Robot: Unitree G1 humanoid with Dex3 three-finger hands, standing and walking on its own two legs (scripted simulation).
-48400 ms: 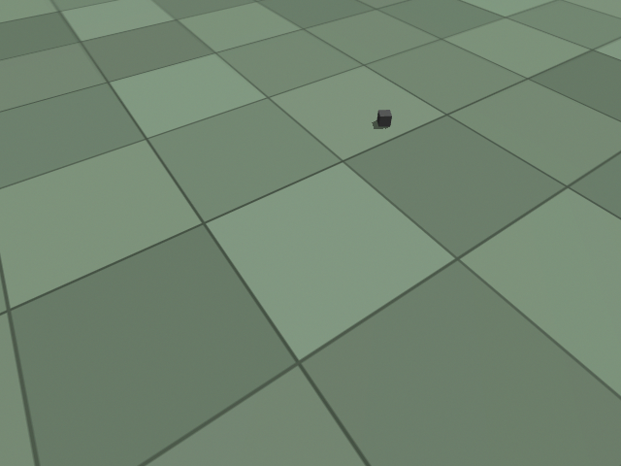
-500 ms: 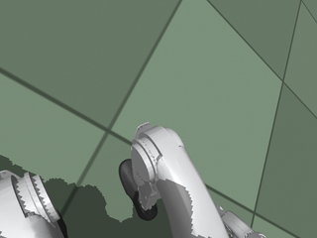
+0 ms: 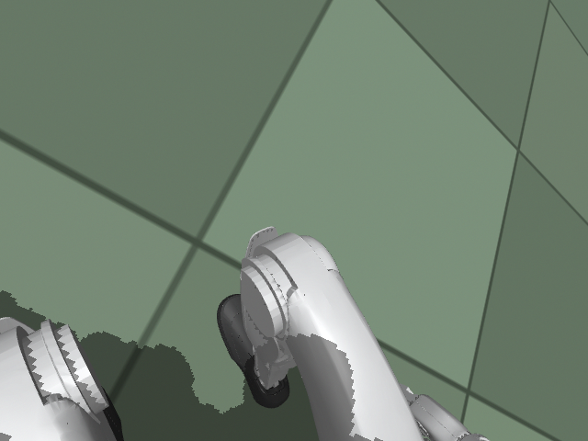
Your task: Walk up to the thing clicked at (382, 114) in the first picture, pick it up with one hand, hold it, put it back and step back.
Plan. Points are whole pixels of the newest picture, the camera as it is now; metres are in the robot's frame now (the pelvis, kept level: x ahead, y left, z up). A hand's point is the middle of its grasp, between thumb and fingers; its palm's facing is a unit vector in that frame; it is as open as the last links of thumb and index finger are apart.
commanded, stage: open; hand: left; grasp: from above
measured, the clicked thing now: out of the picture +0.47 +0.36 -0.28
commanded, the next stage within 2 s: withdraw in 0.16 s
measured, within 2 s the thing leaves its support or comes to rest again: neither
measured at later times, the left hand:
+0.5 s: hand out of the picture +0.48 +0.36 -0.20, palm faces -0.35 -0.13 -0.93, open 14.1 cm
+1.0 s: hand out of the picture +0.44 +0.38 -0.06, palm faces -0.48 -0.13 -0.87, open 14.0 cm
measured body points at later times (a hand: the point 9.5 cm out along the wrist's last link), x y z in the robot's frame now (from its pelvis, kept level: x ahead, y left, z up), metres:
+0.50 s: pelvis +0.00 +0.00 +0.00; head +0.27 +0.13 +0.34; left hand +0.49 +0.36 -0.15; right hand +0.05 -0.25 -0.06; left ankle +0.06 +0.13 -0.28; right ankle +0.12 -0.12 -0.28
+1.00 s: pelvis -0.01 -0.01 +0.06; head +0.21 +0.10 +0.43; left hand +0.46 +0.39 -0.01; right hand +0.09 -0.27 -0.04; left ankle +0.06 +0.13 -0.28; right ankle +0.12 -0.12 -0.28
